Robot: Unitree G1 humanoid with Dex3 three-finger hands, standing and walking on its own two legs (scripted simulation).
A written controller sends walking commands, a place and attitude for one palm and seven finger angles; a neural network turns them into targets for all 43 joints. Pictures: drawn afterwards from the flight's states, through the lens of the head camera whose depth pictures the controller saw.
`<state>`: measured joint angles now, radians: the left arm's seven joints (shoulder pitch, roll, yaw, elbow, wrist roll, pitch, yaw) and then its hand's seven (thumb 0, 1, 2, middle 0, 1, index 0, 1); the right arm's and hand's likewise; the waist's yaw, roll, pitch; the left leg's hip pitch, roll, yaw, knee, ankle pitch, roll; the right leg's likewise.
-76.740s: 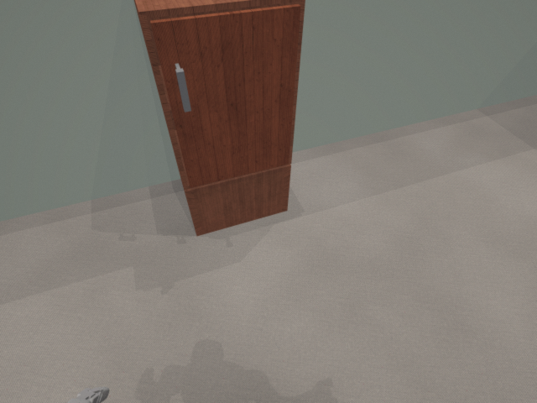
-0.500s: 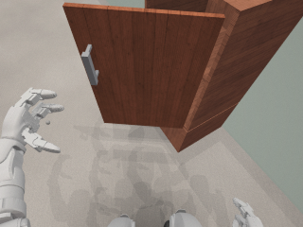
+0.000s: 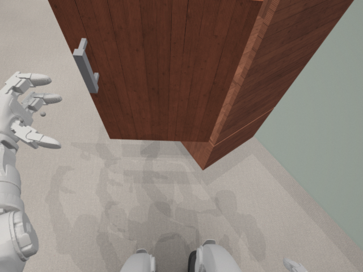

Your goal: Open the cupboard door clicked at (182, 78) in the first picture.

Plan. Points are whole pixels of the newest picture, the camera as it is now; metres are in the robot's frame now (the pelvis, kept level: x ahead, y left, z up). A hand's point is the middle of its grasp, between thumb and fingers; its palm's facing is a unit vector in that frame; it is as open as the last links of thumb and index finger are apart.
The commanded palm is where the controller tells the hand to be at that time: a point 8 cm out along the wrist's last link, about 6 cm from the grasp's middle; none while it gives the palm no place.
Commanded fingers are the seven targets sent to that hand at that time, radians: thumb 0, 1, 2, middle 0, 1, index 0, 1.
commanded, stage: move the hooked fingers beside the handle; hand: left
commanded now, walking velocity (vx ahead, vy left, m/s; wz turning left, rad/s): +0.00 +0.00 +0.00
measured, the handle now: (88, 67) +0.57 +0.22 +0.05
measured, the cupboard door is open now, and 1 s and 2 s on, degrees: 55 54 54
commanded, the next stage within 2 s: slide the fingers in behind the handle in 1.50 s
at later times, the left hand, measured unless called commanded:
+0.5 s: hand (54, 89) +0.49 +0.27 +0.07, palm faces -0.04 -1.00 -0.03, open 13.9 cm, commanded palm +0.48 +0.32 +0.06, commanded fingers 0.00 -0.50 0.30 -0.30 -1.20 -0.30 -1.20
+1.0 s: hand (57, 79) +0.52 +0.28 +0.06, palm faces -0.01 -1.00 -0.02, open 13.8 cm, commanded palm +0.51 +0.32 +0.06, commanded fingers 0.00 -0.50 0.30 -0.30 -1.20 -0.30 -1.20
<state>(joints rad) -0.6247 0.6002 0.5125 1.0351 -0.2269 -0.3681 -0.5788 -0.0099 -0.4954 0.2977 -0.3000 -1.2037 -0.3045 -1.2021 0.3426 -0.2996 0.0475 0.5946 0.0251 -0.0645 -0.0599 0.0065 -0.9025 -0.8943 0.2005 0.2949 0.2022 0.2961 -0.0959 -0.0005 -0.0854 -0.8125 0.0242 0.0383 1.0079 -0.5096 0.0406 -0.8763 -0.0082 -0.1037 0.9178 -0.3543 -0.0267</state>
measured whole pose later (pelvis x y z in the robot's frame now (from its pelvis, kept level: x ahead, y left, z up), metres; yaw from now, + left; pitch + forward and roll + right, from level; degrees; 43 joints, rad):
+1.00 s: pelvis +0.01 +0.01 -0.01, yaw -3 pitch +26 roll -5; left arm -0.90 0.81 0.60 1.23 -0.09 -0.33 -0.53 -0.01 -0.49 0.30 -0.30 -1.20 -0.32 -1.21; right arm 0.44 -0.30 0.07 0.55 -0.01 0.10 -0.02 0.00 -0.90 -0.89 0.20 0.29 0.20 0.30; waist -0.21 0.02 -0.08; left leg -0.98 0.06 0.04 1.08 -0.54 0.05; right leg -1.03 0.02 -0.10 0.93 -0.35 -0.02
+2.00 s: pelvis +0.00 +0.02 -0.01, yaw -2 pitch +24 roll -5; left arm -0.87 0.69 0.51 1.15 -0.12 -0.36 -0.48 -0.01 -0.50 0.30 -0.30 -1.20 -0.30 -1.20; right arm 0.41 -0.29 0.06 0.57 -0.01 0.11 -0.01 0.00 -0.90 -0.89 0.20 0.29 0.20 0.30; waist -0.19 0.02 -0.09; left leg -0.96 0.04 0.03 1.09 -0.55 0.06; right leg -1.00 0.01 -0.11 0.94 -0.35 0.00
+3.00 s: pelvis +0.01 +0.01 -0.01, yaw -2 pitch +23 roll -4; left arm -0.86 0.55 0.45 1.14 -0.10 -0.40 -0.33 -0.01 -0.49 0.30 -0.29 -1.20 -0.30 -1.20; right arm 0.39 -0.27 0.05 0.57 -0.01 0.08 0.00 0.00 -0.90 -0.89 0.20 0.29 0.20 0.30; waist -0.18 0.03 -0.10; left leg -0.93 0.04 0.04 1.07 -0.55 0.05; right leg -0.99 0.01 -0.09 0.95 -0.37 -0.01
